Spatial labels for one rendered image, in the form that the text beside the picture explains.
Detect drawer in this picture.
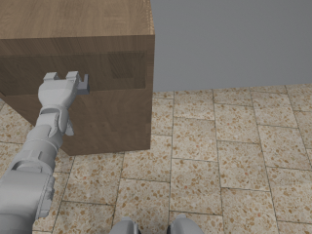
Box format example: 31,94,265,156
0,50,146,97

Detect left robot upper arm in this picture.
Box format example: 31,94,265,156
0,170,56,234

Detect left robot thigh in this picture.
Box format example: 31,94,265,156
108,220,138,234

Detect left robot hand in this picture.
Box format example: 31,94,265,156
38,71,82,136

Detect handle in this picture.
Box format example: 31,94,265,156
76,74,90,96

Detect robot left shin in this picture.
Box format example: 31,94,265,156
121,215,132,221

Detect cabinet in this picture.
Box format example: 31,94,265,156
0,0,155,156

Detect robot left forearm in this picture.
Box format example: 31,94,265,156
0,104,69,187

